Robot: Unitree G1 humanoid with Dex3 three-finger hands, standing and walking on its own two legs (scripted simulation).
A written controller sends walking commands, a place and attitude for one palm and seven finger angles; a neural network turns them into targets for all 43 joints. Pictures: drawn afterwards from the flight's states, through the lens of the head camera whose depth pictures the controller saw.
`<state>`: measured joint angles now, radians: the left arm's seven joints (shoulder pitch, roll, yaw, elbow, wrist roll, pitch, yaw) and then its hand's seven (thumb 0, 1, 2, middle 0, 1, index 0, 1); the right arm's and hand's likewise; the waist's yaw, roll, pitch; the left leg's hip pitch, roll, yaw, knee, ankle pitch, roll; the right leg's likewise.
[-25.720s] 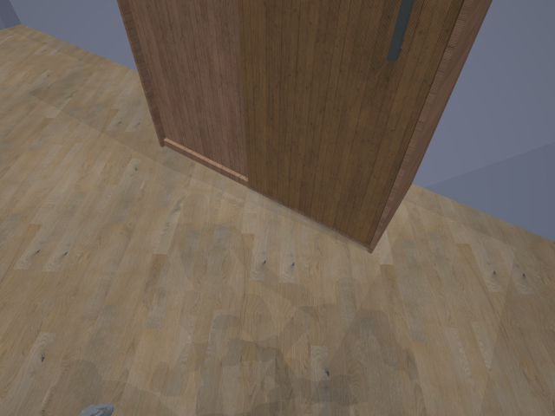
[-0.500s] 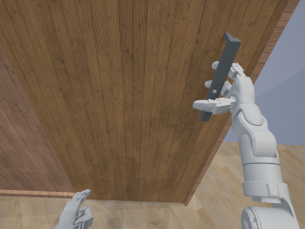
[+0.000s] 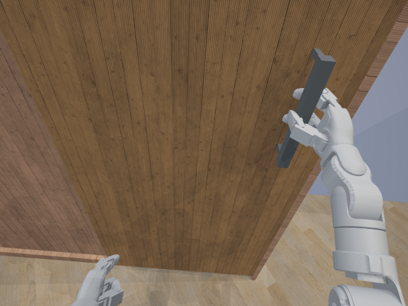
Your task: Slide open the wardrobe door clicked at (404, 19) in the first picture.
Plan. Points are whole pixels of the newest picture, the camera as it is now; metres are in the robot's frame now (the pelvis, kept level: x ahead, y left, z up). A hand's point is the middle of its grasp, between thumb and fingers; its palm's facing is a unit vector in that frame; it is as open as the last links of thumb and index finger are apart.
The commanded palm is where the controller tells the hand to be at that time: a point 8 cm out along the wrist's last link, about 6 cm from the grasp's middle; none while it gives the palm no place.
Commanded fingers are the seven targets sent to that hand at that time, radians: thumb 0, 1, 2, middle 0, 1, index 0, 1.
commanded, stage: grip the handle and tug to test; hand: right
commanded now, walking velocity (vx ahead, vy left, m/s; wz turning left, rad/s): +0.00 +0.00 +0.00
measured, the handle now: (297, 114) +0.44 -0.14 +0.21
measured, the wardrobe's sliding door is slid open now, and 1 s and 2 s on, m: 0.00 0.00 0.08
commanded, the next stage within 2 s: tug the door sideways, standing still in 0.70 s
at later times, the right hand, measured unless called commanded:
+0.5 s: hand (297, 127) +0.38 -0.12 +0.22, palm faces +0.01 +1.00 +0.01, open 6.5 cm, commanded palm +0.34 -0.17 +0.22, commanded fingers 0.00 -0.90 -0.90 0.45 1.40 0.45 1.40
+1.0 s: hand (293, 127) +0.38 -0.12 +0.22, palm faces +0.02 +1.00 -0.03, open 6.1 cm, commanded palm +0.36 -0.14 +0.22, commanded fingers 0.00 -0.90 -0.90 0.45 1.40 0.45 1.40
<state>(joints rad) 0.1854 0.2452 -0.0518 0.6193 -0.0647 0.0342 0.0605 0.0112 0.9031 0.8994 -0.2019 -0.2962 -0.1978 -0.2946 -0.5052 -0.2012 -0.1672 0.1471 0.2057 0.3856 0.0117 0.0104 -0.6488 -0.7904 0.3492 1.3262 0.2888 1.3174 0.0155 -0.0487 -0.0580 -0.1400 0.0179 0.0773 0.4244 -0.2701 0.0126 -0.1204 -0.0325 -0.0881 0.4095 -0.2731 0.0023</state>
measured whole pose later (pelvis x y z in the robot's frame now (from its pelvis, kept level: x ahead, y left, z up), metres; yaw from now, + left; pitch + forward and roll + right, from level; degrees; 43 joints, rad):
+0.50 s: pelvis +0.00 +0.00 +0.00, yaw +0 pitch +0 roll +0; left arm 0.17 0.24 -0.06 0.60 -0.07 0.06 0.06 0.01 0.90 0.90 -0.20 -0.30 -0.20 -0.29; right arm -0.48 -0.20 -0.17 0.11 0.21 0.41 0.01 0.01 -0.66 -0.79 0.33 1.34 0.27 1.33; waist 0.02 -0.05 -0.07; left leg -0.14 0.01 0.08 0.42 -0.27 0.01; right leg -0.12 -0.04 -0.09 0.41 -0.28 0.00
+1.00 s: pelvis +0.03 +0.00 +0.00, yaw -1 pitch +1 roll +0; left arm 0.16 0.26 -0.03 0.62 -0.06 0.04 0.05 0.01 0.90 0.90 -0.20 -0.30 -0.20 -0.29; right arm -0.43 -0.15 -0.10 -0.10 0.18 0.50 -0.03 0.00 -0.72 -0.81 0.35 1.36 0.28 1.35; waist -0.02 -0.05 -0.07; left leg -0.15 0.02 0.10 0.46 -0.32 0.01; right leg -0.14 -0.03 -0.04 0.45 -0.32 0.01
